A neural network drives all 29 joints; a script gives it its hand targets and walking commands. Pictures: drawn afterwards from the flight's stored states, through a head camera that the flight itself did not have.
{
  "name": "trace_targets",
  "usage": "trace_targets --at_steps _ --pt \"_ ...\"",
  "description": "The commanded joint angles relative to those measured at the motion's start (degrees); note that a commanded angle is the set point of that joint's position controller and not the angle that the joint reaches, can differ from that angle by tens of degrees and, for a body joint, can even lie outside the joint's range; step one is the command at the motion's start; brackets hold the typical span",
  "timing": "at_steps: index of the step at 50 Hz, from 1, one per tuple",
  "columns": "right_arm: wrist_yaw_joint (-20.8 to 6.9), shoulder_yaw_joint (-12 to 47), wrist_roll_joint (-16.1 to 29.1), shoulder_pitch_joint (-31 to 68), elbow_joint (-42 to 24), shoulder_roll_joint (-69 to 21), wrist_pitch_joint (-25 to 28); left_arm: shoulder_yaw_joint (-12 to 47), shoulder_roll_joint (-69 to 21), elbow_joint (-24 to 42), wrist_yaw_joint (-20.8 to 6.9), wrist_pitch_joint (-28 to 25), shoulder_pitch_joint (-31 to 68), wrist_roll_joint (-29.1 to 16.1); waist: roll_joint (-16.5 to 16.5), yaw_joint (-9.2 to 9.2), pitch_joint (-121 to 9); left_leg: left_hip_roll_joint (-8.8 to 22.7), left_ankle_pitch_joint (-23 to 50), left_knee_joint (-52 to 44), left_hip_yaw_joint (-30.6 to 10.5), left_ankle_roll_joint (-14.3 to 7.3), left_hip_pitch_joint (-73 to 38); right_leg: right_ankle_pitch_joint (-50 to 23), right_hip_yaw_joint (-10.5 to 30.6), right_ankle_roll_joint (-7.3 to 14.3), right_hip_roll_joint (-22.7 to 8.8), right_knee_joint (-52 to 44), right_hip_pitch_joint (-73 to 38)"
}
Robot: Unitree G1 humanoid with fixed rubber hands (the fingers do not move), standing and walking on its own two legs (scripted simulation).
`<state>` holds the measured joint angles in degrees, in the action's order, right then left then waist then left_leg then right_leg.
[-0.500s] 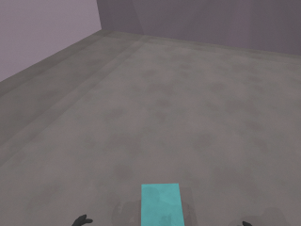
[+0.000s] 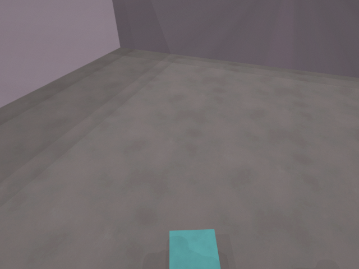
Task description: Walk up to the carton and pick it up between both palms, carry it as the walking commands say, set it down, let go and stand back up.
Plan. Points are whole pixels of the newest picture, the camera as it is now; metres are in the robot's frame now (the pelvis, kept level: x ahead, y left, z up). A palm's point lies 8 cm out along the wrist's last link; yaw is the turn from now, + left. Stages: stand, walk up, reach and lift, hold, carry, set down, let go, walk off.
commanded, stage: stand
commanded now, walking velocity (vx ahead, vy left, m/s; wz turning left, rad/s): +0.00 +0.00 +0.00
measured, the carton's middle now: (193, 265) +0.40 -0.02 -0.67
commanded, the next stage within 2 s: none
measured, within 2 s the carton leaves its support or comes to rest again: neither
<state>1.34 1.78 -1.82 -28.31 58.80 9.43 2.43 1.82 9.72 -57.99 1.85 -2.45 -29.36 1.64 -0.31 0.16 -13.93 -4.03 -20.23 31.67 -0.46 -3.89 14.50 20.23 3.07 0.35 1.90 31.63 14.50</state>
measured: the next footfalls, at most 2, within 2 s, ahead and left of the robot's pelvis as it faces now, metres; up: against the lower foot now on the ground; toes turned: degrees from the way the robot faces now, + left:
none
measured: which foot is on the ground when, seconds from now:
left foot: down 0.00-1.00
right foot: down 0.00-1.00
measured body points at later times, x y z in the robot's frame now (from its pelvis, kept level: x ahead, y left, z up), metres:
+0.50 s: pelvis -0.03 +0.02 +0.00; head -0.08 +0.03 +0.45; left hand -0.09 +0.23 -0.17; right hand -0.09 -0.17 -0.16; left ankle -0.04 +0.08 -0.73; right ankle -0.04 -0.12 -0.73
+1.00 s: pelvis -0.05 +0.03 +0.01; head -0.09 +0.03 +0.46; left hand -0.11 +0.23 -0.16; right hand -0.11 -0.16 -0.16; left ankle -0.04 +0.08 -0.73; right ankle -0.04 -0.12 -0.73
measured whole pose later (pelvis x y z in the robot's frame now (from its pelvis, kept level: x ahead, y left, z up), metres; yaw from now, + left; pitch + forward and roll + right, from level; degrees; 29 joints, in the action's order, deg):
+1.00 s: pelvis -0.05 +0.03 +0.01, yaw -1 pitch +0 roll +0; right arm 2.1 2.8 -0.8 -26.6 65.4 5.8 1.4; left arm 2.9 5.4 -70.7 2.7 -0.1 -23.9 0.6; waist -0.1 -0.7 -6.4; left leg -6.7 -12.9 24.5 2.0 -6.6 11.6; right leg 14.5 5.1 -3.0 -1.4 27.8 13.4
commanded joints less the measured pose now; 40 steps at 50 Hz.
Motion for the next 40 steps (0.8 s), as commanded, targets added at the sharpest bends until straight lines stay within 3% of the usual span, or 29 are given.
trace_targets --at_steps 1,5,7,11,13,16,19,22,25,28,31,32,33,35,36,40 --pt "0.6 -1.3 0.0 -1.7 -1.8 5.8 0.6 -1.1 6.3 1.9 0.8 -0.5 -2.2 -0.1 -0.4 -0.14 17.3 8.1 12.5 -6.5 -8.4 -0.9 4.4 -11.9 5.4 2.9 -6.2 -5.5 5.8" --pt "0.9 -0.4 0.1 -2.7 0.3 3.0 0.5 -1.0 4.2 -0.4 0.7 -0.1 -3.2 -0.3 0.9 0.21 16.1 8.3 16.2 -6.2 -8.6 -1.0 2.8 -11.5 4.5 2.5 -6.0 -5.0 5.0" --pt "0.9 -0.7 0.1 -2.9 0.8 4.6 0.3 -0.4 3.2 -1.6 1.0 0.1 -3.7 -0.3 0.1 -0.1 17.5 8.4 14.0 -6.3 -8.8 -1.0 3.9 -11.3 4.8 2.5 -5.9 -5.5 5.3" --pt "1.0 -0.1 0.4 -3.9 2.6 2.2 0.1 -0.4 3.5 -3.3 0.9 0.5 -3.8 -0.7 1.6 -0.01 17.3 8.4 15.8 -6.8 -9.1 -0.9 2.4 -10.9 4.2 2.4 -5.7 -5.3 5.0" --pt "1.1 0.0 0.2 -3.8 3.2 2.2 -0.2 -0.3 2.4 -3.8 0.9 0.8 -1.8 -0.3 0.2 -0.38 19.6 8.4 11.7 -8.5 -9.4 -0.2 3.3 -8.9 4.2 2.2 -5.7 -5.4 6.1" --pt "1.1 0.2 0.3 -3.9 3.7 1.9 -0.1 -0.1 2.2 -5.1 0.9 1.3 -3.0 -0.9 2.1 0.08 19.1 8.4 11.9 -9.3 -9.8 -0.5 3.8 -9.5 4.0 1.7 -5.6 -5.6 4.8" --pt "1.0 -0.1 0.1 -3.3 3.8 2.5 0.1 -0.4 3.0 -6.0 1.0 1.2 -1.6 -0.6 -0.6 -0.24 19.3 8.3 8.7 -10.1 -10.1 -0.9 4.3 -9.1 4.2 1.7 -5.5 -6.4 4.3" --pt "1.0 0.3 0.3 -3.1 4.2 1.2 -0.1 0.2 1.3 -7.8 0.8 1.6 -2.6 -0.7 1.8 0.04 19.9 8.2 6.5 -11.5 -10.0 -0.6 4.7 -9.0 3.9 1.3 -5.6 -6.4 3.2" --pt "1.1 0.2 0.3 -4.0 4.7 1.8 -0.3 0.4 0.5 -8.8 1.1 1.9 -2.3 -0.7 1.1 -0.2 20.9 8.5 3.3 -13.3 -11.1 -0.2 5.8 -8.3 3.5 0.8 -5.4 -6.4 3.5" --pt "1.0 0.6 0.7 -4.4 5.0 0.7 -0.4 0.2 1.1 -9.5 1.0 2.1 -2.4 -1.0 2.1 -0.05 20.9 9.0 2.6 -14.9 -11.8 0.5 5.7 -8.9 3.3 0.4 -5.3 -6.3 3.4" --pt "1.4 0.3 0.7 -4.5 5.2 1.6 -0.4 0.3 1.0 -10.3 1.0 2.0 -1.9 -1.0 0.3 -0.08 20.9 9.0 2.1 -15.6 -12.0 0.2 5.4 -9.1 3.2 0.4 -5.1 -6.2 3.1" --pt "1.3 0.4 0.7 -4.2 5.3 1.6 -0.5 0.3 0.9 -10.5 0.9 2.0 -2.1 -0.9 3.2 0.03 19.9 8.7 0.3 -15.9 -12.2 0.4 4.4 -8.2 3.2 0.4 -5.0 -6.5 2.9" --pt "1.1 0.3 1.0 -4.1 4.9 1.6 -0.3 0.1 1.6 -10.6 0.8 2.1 -1.2 -1.0 2.2 -0.58 21.0 8.8 0.4 -16.6 -12.1 0.8 5.1 -8.8 2.7 0.0 -4.8 -6.2 3.6" --pt "1.1 0.6 0.8 -3.6 5.0 0.8 -0.2 0.5 0.0 -11.7 0.9 2.2 -2.7 -1.2 1.4 0.25 20.4 9.1 2.5 -16.5 -12.3 0.7 4.6 -9.6 2.8 -0.1 -5.2 -6.0 2.6" --pt "1.0 0.5 1.1 -4.0 5.4 0.4 -0.2 0.5 -0.4 -11.6 0.8 2.0 -1.3 -0.9 -0.2 -0.68 19.9 8.8 4.0 -16.3 -11.3 0.5 3.5 -10.2 2.7 -0.2 -5.1 -5.6 3.2" --pt "1.2 0.6 1.0 -4.3 6.0 0.1 -0.4 0.7 -0.5 -11.8 0.9 2.0 -0.9 -1.0 1.9 -0.68 21.3 9.0 3.3 -16.8 -11.6 0.4 3.2 -9.8 2.5 -0.4 -5.2 -5.9 4.0"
